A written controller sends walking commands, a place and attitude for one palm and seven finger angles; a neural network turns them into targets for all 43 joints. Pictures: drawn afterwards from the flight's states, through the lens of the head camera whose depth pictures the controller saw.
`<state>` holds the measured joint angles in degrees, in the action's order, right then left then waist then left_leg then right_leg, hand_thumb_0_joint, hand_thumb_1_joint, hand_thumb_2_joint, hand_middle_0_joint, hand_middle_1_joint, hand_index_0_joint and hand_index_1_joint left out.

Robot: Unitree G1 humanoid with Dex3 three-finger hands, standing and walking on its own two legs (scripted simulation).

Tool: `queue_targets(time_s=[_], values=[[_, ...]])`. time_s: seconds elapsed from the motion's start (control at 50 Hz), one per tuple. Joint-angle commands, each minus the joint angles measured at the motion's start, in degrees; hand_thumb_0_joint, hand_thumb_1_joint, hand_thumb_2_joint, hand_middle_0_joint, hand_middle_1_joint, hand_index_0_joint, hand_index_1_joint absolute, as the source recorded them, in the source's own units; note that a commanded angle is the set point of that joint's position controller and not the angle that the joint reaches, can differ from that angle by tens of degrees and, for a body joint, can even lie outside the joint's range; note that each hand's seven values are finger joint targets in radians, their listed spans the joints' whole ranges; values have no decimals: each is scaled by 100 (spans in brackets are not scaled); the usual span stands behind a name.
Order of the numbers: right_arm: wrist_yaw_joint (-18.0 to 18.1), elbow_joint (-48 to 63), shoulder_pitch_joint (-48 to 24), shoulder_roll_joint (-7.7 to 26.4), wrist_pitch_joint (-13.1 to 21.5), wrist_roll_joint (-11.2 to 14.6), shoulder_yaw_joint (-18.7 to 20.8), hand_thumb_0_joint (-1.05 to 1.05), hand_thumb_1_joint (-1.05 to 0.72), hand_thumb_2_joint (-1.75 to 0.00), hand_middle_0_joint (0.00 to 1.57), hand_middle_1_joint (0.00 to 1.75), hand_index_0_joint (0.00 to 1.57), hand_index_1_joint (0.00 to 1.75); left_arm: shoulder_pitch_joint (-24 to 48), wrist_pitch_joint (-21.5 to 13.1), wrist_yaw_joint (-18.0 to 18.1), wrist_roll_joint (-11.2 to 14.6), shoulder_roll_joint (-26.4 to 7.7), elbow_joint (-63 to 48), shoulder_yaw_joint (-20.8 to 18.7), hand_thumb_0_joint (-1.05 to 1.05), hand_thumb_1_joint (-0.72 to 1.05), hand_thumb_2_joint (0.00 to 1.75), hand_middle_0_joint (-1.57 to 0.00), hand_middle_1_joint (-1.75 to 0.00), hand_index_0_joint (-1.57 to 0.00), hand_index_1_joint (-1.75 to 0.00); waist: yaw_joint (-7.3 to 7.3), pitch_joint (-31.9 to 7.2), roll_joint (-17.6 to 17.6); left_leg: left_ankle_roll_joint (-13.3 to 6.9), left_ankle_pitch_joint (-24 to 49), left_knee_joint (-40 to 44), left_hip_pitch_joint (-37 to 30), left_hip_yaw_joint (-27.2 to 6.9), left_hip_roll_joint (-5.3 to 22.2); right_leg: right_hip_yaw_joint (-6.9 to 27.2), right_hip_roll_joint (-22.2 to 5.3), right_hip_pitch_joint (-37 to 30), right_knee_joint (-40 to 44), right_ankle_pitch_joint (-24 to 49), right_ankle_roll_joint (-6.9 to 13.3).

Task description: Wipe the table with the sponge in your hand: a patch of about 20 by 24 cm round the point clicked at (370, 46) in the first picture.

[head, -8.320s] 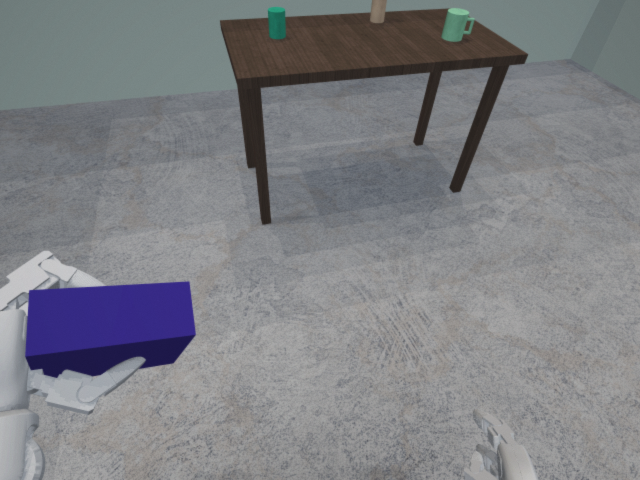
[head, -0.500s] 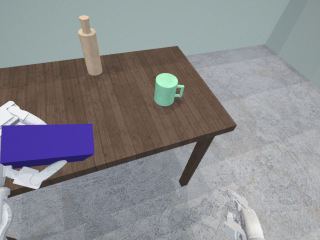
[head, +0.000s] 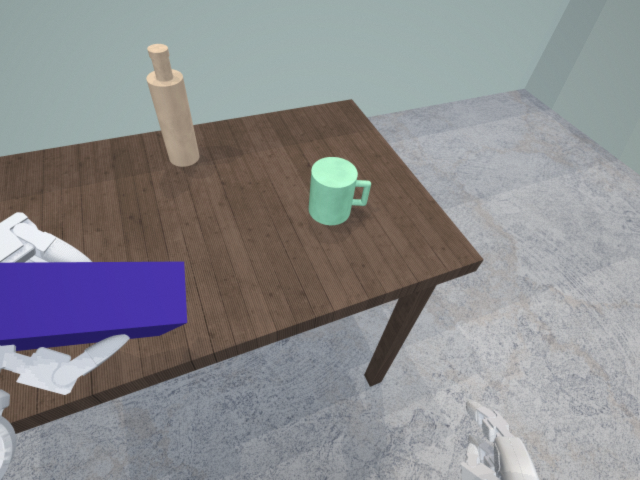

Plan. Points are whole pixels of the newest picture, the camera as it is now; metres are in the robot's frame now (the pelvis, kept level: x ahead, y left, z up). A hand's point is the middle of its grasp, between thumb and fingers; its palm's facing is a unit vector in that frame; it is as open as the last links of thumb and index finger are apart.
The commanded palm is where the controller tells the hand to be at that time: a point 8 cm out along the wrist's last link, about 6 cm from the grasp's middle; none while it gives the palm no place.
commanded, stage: shuffle to correct the standing spot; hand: left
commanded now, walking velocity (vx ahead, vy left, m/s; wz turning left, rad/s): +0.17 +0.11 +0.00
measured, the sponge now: (123, 305) +0.24 +0.21 +0.15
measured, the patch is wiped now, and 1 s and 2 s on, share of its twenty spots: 0.00 0.00 0.00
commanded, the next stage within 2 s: come to a stop and stand still in 0.66 s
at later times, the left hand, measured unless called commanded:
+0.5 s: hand out of the picture +0.23 +0.31 +0.19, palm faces +0.41 -0.81 -0.42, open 9.6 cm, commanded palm +0.18 +0.35 +0.19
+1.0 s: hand out of the picture +0.27 +0.32 +0.19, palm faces +0.36 -0.82 -0.44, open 9.6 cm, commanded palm +0.21 +0.36 +0.19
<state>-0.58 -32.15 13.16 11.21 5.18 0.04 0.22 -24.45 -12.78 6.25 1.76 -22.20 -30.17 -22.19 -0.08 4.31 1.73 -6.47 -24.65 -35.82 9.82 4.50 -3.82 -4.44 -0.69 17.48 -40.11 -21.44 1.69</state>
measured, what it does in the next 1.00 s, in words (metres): steps on the spot: left foot, then right foot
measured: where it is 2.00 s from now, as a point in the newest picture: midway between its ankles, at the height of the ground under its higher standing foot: outside the picture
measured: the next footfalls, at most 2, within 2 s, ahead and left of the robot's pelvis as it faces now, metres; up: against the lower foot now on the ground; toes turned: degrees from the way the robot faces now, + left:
left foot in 0.28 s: +0.11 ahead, +0.18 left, +0.00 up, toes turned -2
right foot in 0.42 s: +0.07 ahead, -0.06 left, +0.00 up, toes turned -1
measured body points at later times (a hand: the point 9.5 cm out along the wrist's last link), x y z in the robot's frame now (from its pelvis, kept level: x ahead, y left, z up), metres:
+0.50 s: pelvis +0.02 +0.06 +0.00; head +0.04 +0.08 +0.45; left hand +0.21 +0.35 +0.21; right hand +0.20 -0.15 -0.08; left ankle +0.07 +0.17 -0.71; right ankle +0.03 -0.06 -0.72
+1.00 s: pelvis +0.05 +0.08 +0.02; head +0.06 +0.08 +0.46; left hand +0.24 +0.37 +0.21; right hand +0.23 -0.15 -0.06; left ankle +0.07 +0.18 -0.72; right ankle +0.08 +0.00 -0.72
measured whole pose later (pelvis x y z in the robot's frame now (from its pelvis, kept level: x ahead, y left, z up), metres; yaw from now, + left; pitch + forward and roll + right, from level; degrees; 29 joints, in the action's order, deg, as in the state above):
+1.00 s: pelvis +0.05 +0.08 +0.02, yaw +0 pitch -1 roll -1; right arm 1.8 -32.2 11.2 11.7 4.8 0.7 -1.0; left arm -26.9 -8.8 5.1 3.7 -23.2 -27.8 -22.4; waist 0.1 1.5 -0.9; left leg -1.5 -14.0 -29.9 15.1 3.0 0.9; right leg -5.9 3.3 13.6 -25.0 -10.9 4.3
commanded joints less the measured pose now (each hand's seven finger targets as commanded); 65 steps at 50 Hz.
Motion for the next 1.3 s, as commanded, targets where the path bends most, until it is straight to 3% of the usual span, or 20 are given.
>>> queue_targets(time_s=[0.0, 0.04, 0.08, 0.12, 0.2, 0.26, 0.3, 0.38, 0.4, 0.44, 0.46, 0.52, 0.56, 0.6, 0.66, 0.76, 0.84, 0.92, 1.04, 1.28], values=[[55, 969, -680, 830, 278, 68, 291, 0, -90, -90, 20, 30, 20, 30, 182, -454, 108, 73, -1151, -1136, -888, 0, 10, 130, -120, -160, -120, -160, -225, -1395, -168, 652, 3517, -1285, 1775, -623, 686, 469, -444, -2934, 1362, 2262, 585], [56, 999, -425, 1025, 338, 107, 545, 0, -90, -90, 20, 30, 20, 30, -75, -525, 92, 294, -973, -919, -876, 0, 10, 130, -120, -160, -120, -160, -120, -1337, 1319, 592, -232, -3925, 2848, -798, 178, 3535, -2542, -2272, 2218, 2173, 1672], [-11, 859, -489, 776, 125, 94, 349, 0, -90, -90, 20, 30, 20, 30, -236, -473, 88, 248, -974, -940, -935, 0, 10, 130, -120, -160, -120, -160, -52, -568, 316, 523, -585, -3781, 3030, -1439, 856, 2988, -2452, -1071, 2260, 924, 1464], [-2, 712, -483, 620, 101, 50, 209, 0, -90, -90, 20, 30, 20, 30, 306, -467, 85, 112, -828, -1123, -639, 0, 10, 130, -120, -160, -120, -160, 111, -498, 251, 511, 127, -2588, 1993, -813, 944, 1505, -1871, 58, 2360, 998, 964], [284, 621, -549, 550, 427, -6, 239, 0, -90, -90, 20, 30, 20, 30, 589, -395, 140, -17, -835, -1170, -460, 0, 10, 130, -120, -160, -120, -160, 22, -575, -168, 550, 826, 289, -192, 337, 323, 514, -972, 609, 1761, -308, 398], [367, 856, -533, 854, 585, 105, 410, 0, -90, -90, 20, 30, 20, 30, 700, -435, 176, -65, -1001, -1547, -644, 0, 10, 130, -120, -160, -120, -160, -13, -777, -1640, -131, 1261, 1429, -477, -1766, 1588, -64, 63, 892, -743, -476, -158], [302, 795, -580, 752, 574, 77, 405, 0, -90, -90, 20, 30, 20, 30, 767, -449, 122, -47, -1188, -1268, -863, 0, 10, 130, -120, -160, -120, -160, -8, -723, -1583, -624, 773, 1897, 556, -2531, 1971, 252, 4, 645, -1859, -1096, -109], [156, 763, -664, 708, 618, 110, 276, 0, -90, -90, 20, 30, 20, 30, 401, -515, 48, -15, -993, -1376, -820, 0, 10, 130, -120, -160, -120, -160, -108, -1054, -1239, -141, 683, 949, 1397, -1196, 1385, 29, -10, -1030, 782, 10, -42], [139, 763, -648, 667, 602, 104, 244, 0, -90, -90, 20, 30, 20, 30, 338, -503, 33, -19, -1002, -1295, -833, 0, 10, 130, -120, -160, -120, -160, -89, -1059, -768, 107, 264, 457, 1697, -833, 1057, 351, -145, -1455, 1519, 433, 70], [144, 736, -396, 642, 559, 108, 332, 0, -90, -90, 20, 30, 20, 30, 141, -333, -28, 68, -835, -792, -693, 0, 10, 130, -120, -160, -120, -160, -12, -640, 1456, 553, -120, -1471, 2037, -156, 247, 2774, -1479, -725, 2580, -532, 863], [117, 780, -431, 707, 510, 195, 370, 0, -90, -90, 20, 30, 20, 30, -47, -225, -20, 151, -722, -755, -624, 0, 10, 130, -120, -160, -120, -160, -28, -379, 1641, 588, 182, -1887, 1969, -308, 397, 3065, -1715, -393, 2701, -220, 1190], [195, 530, -508, 517, 488, 76, 91, 0, -90, -90, 20, 30, 20, 30, 752, -218, 62, 66, -832, -992, -601, 0, 10, 130, -120, -160, -120, -160, 170, -514, 174, 549, 681, 652, 284, -284, 494, 1055, -855, 134, 1360, 655, 511], [281, 692, -674, 744, 579, 58, 213, 0, -90, -90, 20, 30, 20, 30, 995, -308, 65, -36, -869, -1395, -483, 0, 10, 130, -120, -160, -120, -160, 120, -895, -1951, 220, 2116, 1923, -1027, -2237, 1634, 140, 186, 1102, -876, -106, -117], [254, 694, -726, 605, 535, -20, 231, 0, -90, -90, 20, 30, 20, 30, 947, -232, -14, -28, -943, -1217, -474, 0, 10, 130, -120, -160, -120, -160, 36, -1003, -1380, -46, 1999, 2302, -897, -2954, 2063, 514, 145, 1372, -2152, -634, -75], [171, 716, -742, 619, 486, -36, 225, 0, -90, -90, 20, 30, 20, 30, 644, -193, -29, -95, -975, -1722, -522, 0, 10, 130, -120, -160, -120, -160, -63, -1157, -861, 56, 3867, 1854, -1147, -1805, 1759, 328, 56, 1459, -2028, -43, -93], [126, 942, -508, 645, 326, 6, 184, 0, -90, -90, 20, 30, 20, 30, -406, -82, -99, 37, -1026, -1580, -672, 0, 10, 130, -120, -160, -120, -160, 13, -1342, -1442, 442, 4623, 1514, -674, -865, 1463, -189, 266, 242, 328, 506, -40], [288, 993, -520, 657, 206, 36, 120, 0, -90, -90, 20, 30, 20, 30, -48, -4, -51, 148, -1200, -1072, -886, 0, 10, 130, -120, -160, -120, -160, 16, -1299, -868, 618, 2655, 1192, 691, -911, 1392, 97, 29, -1561, 1869, 1616, 0], [319, 906, -470, 731, 282, 84, 197, 0, -90, -90, 20, 30, 20, 30, 71, 84, -44, 274, -754, -680, -542, 0, 10, 130, -120, -160, -120, -160, 94, -1140, 148, 634, 1413, 881, 591, -752, 736, 1161, -557, -1048, 2018, 2121, 295], [405, 845, -772, 718, 297, 40, 129, 0, -90, -90, 20, 30, 20, 30, 414, 141, 130, 189, -851, -1112, -373, 0, 10, 130, -120, -160, -120, -160, 21, -858, -134, 493, 1071, 992, 176, -773, 733, 1315, -693, -213, 2548, 584, 171], [415, 819, -747, 726, 315, 70, 144, 0, -90, -90, 20, 30, 20, 30, -52, 105, 156, 226, -755, -783, -406, 0, 10, 130, -120, -160, -120, -160, -16, -1030, -263, 490, 1586, 1347, 242, -808, 874, 1012, -475, -843, 2330, 1551, -7]])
